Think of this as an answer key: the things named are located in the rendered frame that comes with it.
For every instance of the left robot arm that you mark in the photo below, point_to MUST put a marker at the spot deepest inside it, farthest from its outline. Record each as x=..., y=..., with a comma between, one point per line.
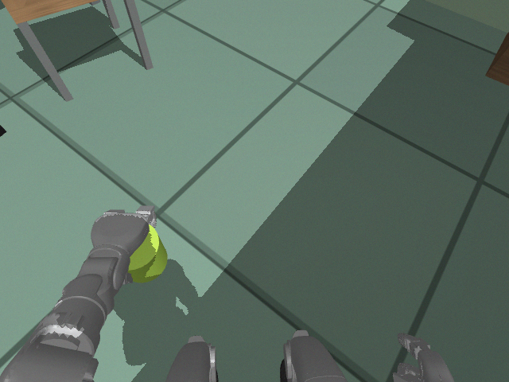
x=62, y=347

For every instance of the left robot hand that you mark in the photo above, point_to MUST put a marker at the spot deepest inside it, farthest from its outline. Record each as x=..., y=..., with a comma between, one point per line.
x=124, y=230

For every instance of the mug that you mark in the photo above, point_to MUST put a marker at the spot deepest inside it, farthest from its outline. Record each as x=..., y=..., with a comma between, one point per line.
x=149, y=260

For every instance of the right robot hand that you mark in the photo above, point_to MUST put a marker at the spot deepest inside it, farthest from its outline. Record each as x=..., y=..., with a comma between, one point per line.
x=432, y=367

